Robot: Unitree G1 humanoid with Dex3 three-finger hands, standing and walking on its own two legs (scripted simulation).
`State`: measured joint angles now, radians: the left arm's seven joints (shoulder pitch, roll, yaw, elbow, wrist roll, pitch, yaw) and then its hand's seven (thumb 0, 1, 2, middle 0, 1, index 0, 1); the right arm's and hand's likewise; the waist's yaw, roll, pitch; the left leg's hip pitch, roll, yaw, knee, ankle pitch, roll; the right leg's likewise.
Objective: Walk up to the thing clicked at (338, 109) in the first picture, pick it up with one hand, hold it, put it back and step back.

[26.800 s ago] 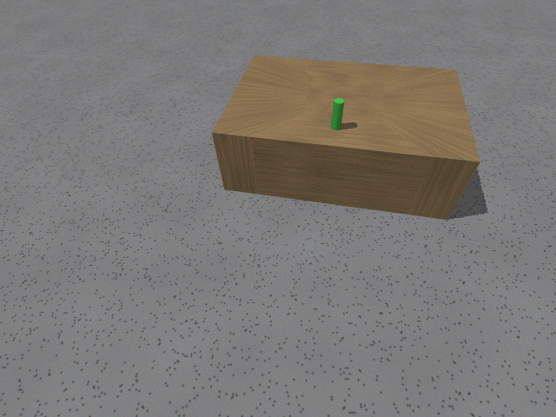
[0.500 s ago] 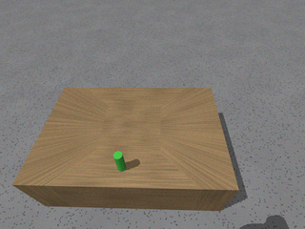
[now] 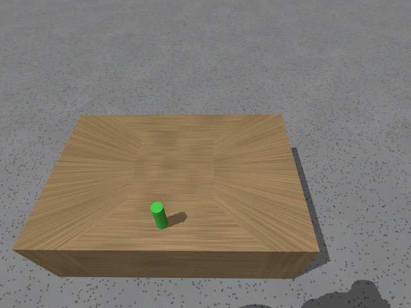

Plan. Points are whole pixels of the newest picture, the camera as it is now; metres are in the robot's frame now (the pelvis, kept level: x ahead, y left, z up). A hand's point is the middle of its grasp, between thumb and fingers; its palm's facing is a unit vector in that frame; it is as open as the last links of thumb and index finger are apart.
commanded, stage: stand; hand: left
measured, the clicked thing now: (159, 216) +0.47 +0.20 -0.35
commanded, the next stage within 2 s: step back in 1.18 s
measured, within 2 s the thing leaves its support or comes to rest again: neither
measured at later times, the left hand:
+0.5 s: hand out of the picture +0.08 +0.25 -0.16, palm faces -0.02 -0.94 -0.33, open 7.4 cm
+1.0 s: hand out of the picture +0.07 +0.25 -0.16, palm faces -0.03 -0.94 -0.34, open 7.4 cm
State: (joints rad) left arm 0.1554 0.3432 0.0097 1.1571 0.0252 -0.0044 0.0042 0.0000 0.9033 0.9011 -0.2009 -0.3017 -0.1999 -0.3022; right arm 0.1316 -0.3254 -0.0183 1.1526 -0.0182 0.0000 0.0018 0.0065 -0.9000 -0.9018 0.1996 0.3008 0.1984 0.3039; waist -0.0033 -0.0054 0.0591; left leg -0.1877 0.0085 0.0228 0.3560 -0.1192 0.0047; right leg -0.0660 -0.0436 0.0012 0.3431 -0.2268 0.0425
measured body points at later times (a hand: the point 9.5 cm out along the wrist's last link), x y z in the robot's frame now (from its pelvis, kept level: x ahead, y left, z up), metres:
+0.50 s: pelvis +0.01 +0.00 +0.00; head +0.02 +0.00 +0.45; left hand +0.08 +0.30 -0.14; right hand +0.09 -0.30 -0.13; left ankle +0.05 +0.11 -0.75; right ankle -0.02 -0.15 -0.75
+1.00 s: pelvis +0.02 +0.00 +0.00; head +0.03 +0.00 +0.45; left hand +0.08 +0.30 -0.14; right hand +0.08 -0.30 -0.13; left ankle +0.05 +0.11 -0.75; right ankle -0.02 -0.15 -0.75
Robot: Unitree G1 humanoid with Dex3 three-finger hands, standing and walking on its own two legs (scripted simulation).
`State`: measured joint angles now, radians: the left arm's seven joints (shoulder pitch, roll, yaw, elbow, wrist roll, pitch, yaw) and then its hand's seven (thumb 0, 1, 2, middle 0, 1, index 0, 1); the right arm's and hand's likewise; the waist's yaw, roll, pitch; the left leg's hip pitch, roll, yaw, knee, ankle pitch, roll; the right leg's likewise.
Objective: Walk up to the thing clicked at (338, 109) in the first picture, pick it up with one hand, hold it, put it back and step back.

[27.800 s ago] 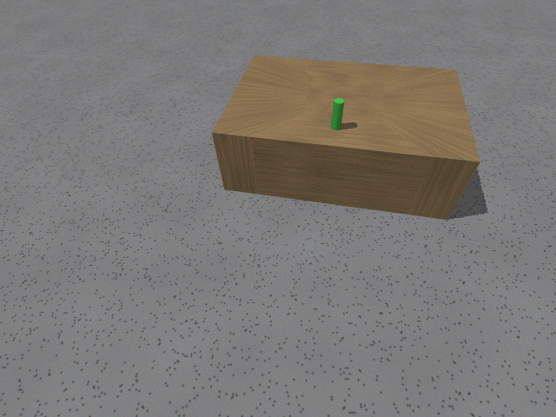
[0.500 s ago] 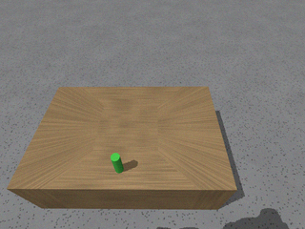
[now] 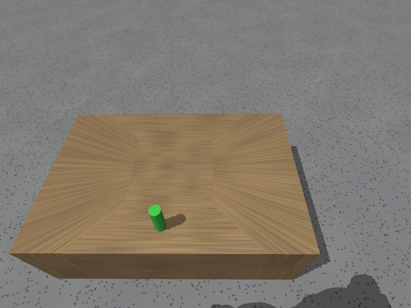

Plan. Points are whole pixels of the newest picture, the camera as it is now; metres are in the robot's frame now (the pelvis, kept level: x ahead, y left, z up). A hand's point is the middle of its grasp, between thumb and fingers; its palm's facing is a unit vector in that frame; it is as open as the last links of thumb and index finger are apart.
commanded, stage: stand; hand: left
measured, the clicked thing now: (157, 218) +0.45 +0.21 -0.36
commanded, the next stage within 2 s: step back in 0.18 s
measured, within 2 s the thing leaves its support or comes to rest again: neither
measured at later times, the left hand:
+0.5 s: hand out of the picture +0.03 +0.25 -0.17, palm faces -0.02 -0.90 -0.43, open 7.4 cm
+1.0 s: hand out of the picture -0.05 +0.26 -0.17, palm faces +0.02 -0.92 -0.39, open 7.4 cm
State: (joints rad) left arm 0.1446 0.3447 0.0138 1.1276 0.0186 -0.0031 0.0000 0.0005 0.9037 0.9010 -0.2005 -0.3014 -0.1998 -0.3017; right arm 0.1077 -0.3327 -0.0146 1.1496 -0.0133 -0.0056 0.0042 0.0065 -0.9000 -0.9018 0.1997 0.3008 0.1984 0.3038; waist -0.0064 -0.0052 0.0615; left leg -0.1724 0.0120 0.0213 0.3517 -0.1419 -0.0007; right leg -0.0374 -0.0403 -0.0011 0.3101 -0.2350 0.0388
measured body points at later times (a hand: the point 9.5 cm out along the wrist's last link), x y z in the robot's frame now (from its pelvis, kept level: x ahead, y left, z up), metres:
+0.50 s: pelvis -0.06 -0.03 -0.03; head +0.00 -0.05 +0.42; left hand +0.03 +0.29 -0.14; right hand +0.08 -0.35 -0.16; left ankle +0.00 +0.11 -0.71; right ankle -0.04 -0.14 -0.75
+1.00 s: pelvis -0.15 -0.01 -0.02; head -0.08 +0.00 +0.42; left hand -0.05 +0.31 -0.14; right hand -0.03 -0.32 -0.13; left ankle -0.14 +0.10 -0.75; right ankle -0.18 -0.14 -0.68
